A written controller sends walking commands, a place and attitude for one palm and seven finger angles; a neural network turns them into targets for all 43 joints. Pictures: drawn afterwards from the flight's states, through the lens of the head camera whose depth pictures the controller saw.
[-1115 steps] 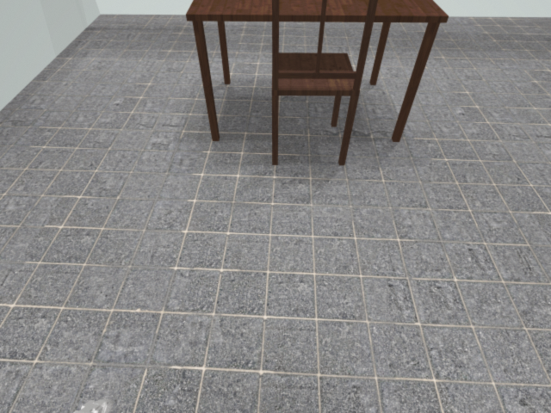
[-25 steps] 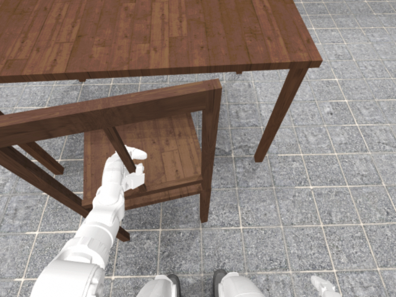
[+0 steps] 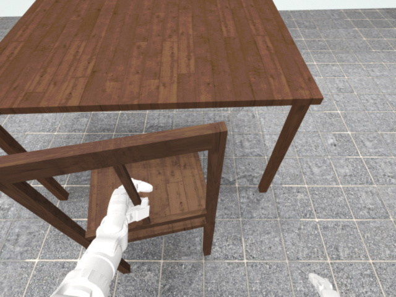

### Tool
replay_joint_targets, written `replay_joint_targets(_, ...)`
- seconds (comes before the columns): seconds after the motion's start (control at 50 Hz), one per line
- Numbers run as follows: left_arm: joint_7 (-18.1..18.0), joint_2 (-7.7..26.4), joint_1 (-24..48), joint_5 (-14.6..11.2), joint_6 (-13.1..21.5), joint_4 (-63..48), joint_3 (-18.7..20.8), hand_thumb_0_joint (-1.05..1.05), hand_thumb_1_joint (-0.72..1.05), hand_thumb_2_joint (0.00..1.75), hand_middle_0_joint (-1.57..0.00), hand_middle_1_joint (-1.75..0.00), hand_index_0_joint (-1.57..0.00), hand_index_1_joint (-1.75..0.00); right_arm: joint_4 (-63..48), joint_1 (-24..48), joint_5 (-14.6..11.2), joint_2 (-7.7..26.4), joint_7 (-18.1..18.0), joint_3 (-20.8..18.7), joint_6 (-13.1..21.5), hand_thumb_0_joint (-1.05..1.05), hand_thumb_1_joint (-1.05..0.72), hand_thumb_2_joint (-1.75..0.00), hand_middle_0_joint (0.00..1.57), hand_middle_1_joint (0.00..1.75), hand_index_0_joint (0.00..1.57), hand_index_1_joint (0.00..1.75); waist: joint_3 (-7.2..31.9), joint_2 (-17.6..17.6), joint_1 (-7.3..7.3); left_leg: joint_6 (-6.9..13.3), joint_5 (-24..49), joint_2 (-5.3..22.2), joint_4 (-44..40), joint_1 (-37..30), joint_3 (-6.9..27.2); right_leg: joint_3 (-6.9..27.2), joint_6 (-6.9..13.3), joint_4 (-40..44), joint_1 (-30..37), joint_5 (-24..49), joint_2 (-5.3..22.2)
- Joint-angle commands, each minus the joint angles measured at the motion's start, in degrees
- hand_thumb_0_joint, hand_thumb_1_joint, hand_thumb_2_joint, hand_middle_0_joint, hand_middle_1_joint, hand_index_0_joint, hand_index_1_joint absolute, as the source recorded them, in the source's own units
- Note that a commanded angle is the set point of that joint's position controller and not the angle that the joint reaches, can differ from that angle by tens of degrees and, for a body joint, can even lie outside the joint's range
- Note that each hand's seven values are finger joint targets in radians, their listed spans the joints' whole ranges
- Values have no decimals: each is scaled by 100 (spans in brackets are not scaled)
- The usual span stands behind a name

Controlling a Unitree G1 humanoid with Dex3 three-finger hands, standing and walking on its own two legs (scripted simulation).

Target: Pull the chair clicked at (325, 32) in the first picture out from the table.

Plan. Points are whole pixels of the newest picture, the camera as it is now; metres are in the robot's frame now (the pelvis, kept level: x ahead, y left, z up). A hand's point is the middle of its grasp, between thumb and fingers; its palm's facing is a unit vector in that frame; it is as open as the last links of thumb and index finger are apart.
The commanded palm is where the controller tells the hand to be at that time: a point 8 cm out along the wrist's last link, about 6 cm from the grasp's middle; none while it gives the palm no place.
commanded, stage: stop walking, hand still on the chair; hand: left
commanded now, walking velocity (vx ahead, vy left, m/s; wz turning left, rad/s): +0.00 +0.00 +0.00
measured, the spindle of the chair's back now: (135, 198) +0.34 +0.16 -0.06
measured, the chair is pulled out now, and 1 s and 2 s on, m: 0.13 0.13 0.13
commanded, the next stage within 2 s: open the thumb and straighten the fingers in 0.54 s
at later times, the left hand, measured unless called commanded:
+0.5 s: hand (145, 207) +0.32 +0.13 -0.07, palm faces +0.03 -0.99 -0.16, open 5.2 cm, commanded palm +0.30 +0.19 -0.05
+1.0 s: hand (140, 203) +0.33 +0.15 -0.07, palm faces +0.03 -0.98 -0.17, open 11.2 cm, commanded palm +0.30 +0.19 -0.04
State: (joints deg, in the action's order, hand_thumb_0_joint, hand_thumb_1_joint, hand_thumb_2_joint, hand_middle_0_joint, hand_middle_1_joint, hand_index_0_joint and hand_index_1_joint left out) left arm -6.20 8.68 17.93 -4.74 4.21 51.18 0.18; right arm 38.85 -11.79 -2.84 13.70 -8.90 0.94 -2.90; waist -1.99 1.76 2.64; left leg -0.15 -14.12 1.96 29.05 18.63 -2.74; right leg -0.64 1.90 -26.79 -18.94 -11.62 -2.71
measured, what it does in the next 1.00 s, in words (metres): stands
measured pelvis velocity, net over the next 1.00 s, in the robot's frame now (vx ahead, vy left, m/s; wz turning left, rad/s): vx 0.02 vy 0.01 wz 0.04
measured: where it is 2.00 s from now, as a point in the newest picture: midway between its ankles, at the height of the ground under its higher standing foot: outside the picture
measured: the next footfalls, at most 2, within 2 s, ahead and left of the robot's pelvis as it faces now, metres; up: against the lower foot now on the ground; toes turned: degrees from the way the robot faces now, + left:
none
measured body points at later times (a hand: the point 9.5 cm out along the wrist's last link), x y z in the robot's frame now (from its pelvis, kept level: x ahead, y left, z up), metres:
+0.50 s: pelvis +0.04 +0.00 +0.00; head +0.06 -0.01 +0.45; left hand +0.31 +0.19 -0.05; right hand +0.17 -0.24 -0.11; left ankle +0.01 +0.12 -0.74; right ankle +0.02 -0.10 -0.74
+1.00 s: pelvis +0.02 +0.01 -0.03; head +0.05 +0.00 +0.42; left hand +0.32 +0.20 -0.05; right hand +0.15 -0.25 -0.13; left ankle +0.01 +0.12 -0.74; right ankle +0.02 -0.10 -0.74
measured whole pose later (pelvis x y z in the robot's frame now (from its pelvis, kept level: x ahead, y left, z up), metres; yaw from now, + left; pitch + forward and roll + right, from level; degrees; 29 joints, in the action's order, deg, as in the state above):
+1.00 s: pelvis +0.02 +0.01 -0.03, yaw +2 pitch +9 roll +0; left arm -3.9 9.0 10.7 -2.5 -9.2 32.7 0.9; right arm 36.1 -14.1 -2.9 15.2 -1.3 -1.0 -0.6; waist 6.3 2.2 3.7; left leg 0.8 -22.2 0.4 43.9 30.7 -1.2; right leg -2.4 1.4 -43.0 -30.9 -21.1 -0.7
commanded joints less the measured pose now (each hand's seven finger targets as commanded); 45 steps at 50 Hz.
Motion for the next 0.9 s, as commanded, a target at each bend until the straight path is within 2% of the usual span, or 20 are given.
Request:
replay_joint_targets(0.0, -47, 863, 1442, 171, 162, -1177, 66, 0, 90, 90, -50, -145, -50, -145, -629, 113, 59, 704, -26, -277, 245, 0, -90, -90, 20, 30, 20, 30, 2075, 84, -101, 25, 1905, 395, -204, -1428, 344, 367, -151, 398, 766, 1784, 653)
replay_joint_targets(0.06, -15, 781, 1305, 169, 142, -1258, 13, 0, 90, 90, -50, -145, -50, -145, -658, 148, 78, 679, -4, -262, 241, 0, -90, -90, 20, 30, 20, 30, 2017, 65, -99, 19, 2062, 389, -233, -1490, 333, 354, -137, 415, 830, 1987, 659)
replay_joint_targets(0.08, -24, 827, 1313, 173, 144, -1331, 26, 0, 90, 90, -50, -145, -50, -145, -647, 186, 81, 703, -13, -276, 251, 0, -90, -90, 20, 30, 20, 30, 1979, 265, -95, 10, 2118, 382, -260, -1526, 318, 345, -116, 427, 894, 2009, 675)
replay_joint_targets(0.16, -1, 718, 1045, 178, 119, -1406, -6, 0, 90, 90, -50, -145, -50, -145, -688, 206, 91, 652, 22, -253, 234, 0, -90, -90, 20, 30, 20, 30, 1947, 71, -114, 26, 2427, 390, -262, -1657, 322, 334, -113, 407, 941, 2283, 656)
replay_joint_targets(0.2, -9, 729, 961, 186, 112, -1443, -16, 0, 90, 90, -50, -145, -50, -145, -665, 213, 99, 673, 32, -255, 241, 0, -90, -90, 20, 30, 20, 30, 1823, 189, -122, 18, 2360, 390, -307, -1625, 321, 354, -96, 433, 946, 2218, 682)
replay_joint_targets(0.44, 7, 653, 616, 207, 95, -1877, -34, 0, 90, 90, -50, -145, -50, -145, -740, 311, 122, 604, 93, -233, 224, 0, -90, -90, 20, 30, 20, 30, 1833, 34, -145, 31, 2514, 433, -274, -1670, 302, 384, -72, 335, 1176, 2578, 727)
replay_joint_targets(0.56, 2, 645, 576, 207, 107, -1929, -29, 0, 90, 90, -50, -145, -50, -145, -734, 316, 126, 598, 114, -227, 225, 0, -90, -90, 20, 30, 20, 30, 1772, 39, -152, 42, 2405, 451, -300, -1618, 331, 410, -60, 339, 1191, 2432, 736)
replay_joint_targets(0.58, -7, 710, 558, 194, 105, -1941, -13, 0, 90, 90, -50, -145, -50, -145, -712, 322, 116, 628, 107, -237, 242, 0, -90, -90, 20, 30, 20, 30, 1735, 214, -152, 39, 2358, 458, -333, -1595, 357, 398, -57, 351, 1216, 2298, 747)
replay_joint_targets(0.62, -18, 706, 274, 206, 116, -2031, 45, 0, 90, 90, -50, -145, -50, -145, -749, 319, 136, 603, 121, -231, 245, 0, -90, -90, 20, 30, 20, 30, 1648, 130, -184, 45, 2248, 455, -384, -1519, 393, 378, -52, 372, 1191, 2072, 722)
replay_joint_targets(0.64, 132, 135, 82, 171, -254, -1456, -281, 0, 78, 84, -50, -145, -50, -145, -611, 78, -73, 810, 431, -363, 247, 0, -90, -90, 20, 30, 20, 30, 1445, -870, 240, 185, 2063, -7, -99, -640, 149, -56, -116, -47, 519, 2167, 427)
replay_joint_targets(0.66, 183, 551, 490, 160, -288, -2149, 164, 0, 66, 78, -50, -145, -50, -145, -705, 58, -36, 848, 549, -449, 303, 0, -90, -90, 20, 30, 20, 30, 1916, -1029, 81, 212, 2137, -72, 124, -448, 116, -28, -124, -275, 609, 2481, 391)
replay_joint_targets(0.68, 202, 681, 343, 219, -329, -2266, 232, 0, 54, 73, -50, -145, -50, -145, -724, 69, -27, 813, 623, -493, 333, 0, -90, -90, 20, 30, 20, 30, 2027, -423, 48, 185, 2082, -111, 271, -421, 49, 25, -119, -424, 638, 2507, 415)
replay_joint_targets(0.7, 211, 750, 138, 209, -371, -2586, 356, 0, 42, 67, -50, -145, -50, -145, -792, 27, -16, 778, 705, -504, 382, 0, -90, -90, 20, 30, 20, 30, 2295, -211, -22, 179, 1995, -167, 397, -374, 69, 19, -126, -502, 584, 2335, 388)
replay_joint_targets(0.72, 238, 636, 164, 228, -402, -2803, 232, 0, 30, 61, -50, -145, -50, -145, -828, 23, -9, 737, 752, -490, 415, 0, -90, -90, 20, 30, 20, 30, 2356, -88, 9, 180, 2011, -179, 514, -313, 72, 23, -117, -568, 468, 2250, 360)
replay_joint_targets(0.78, 273, 259, 186, 274, -630, -2707, -103, 0, -7, 43, -50, -145, -50, -145, -866, -18, 2, 743, 836, -483, 466, 0, -90, -90, 20, 30, 20, 30, 2040, -187, 152, 182, 1556, -176, 793, 41, 141, -84, -133, -764, -190, 1532, 266)
replay_joint_targets(0.8, 247, 317, 207, 257, -725, -2627, -8, 0, -19, 37, -50, -145, -50, -145, -880, -23, 1, 779, 846, -473, 466, 0, -90, -90, 20, 30, 20, 30, 1967, -317, 135, 191, 1302, -182, 846, 227, 161, -112, -140, -821, -336, 1276, 248)
replay_joint_targets(0.82, 251, 310, 333, 231, -802, -2723, -14, 0, -31, 32, -50, -145, -50, -145, -933, 14, 0, 794, 841, -470, 473, 0, -90, -90, 20, 30, 20, 30, 2026, -205, 129, 193, 1077, -212, 905, 341, 160, -94, -138, -882, -406, 1084, 247)
replay_joint_targets(0.84, 234, 406, 416, 236, -872, -2758, 87, 0, -43, 26, -47, -138, -47, -138, -958, 6, 3, 810, 828, -462, 471, 0, -90, -90, 20, 30, 20, 30, 2039, -198, 109, 186, 1022, -214, 948, 419, 184, -109, -119, -964, -434, 999, 239)
replay_joint_targets(0.86, 190, 920, 701, 245, -912, -2925, 532, 0, -55, 20, -45, -130, -45, -130, -992, 7, 8, 867, 791, -465, 460, 0, -90, -90, 20, 30, 20, 30, 2202, -146, 44, 193, 899, -240, 970, 491, 202, -64, -122, -1005, -364, 917, 243)
replay_joint_targets(0.88, 188, 882, 788, 274, -978, -2957, 458, 0, -55, 20, -43, -123, -43, -123, -1002, 30, 6, 860, 764, -458, 441, 0, -90, -90, 20, 30, 20, 30, 2212, -27, 67, 191, 857, -231, 997, 462, 196, -57, -126, -1043, -417, 831, 242)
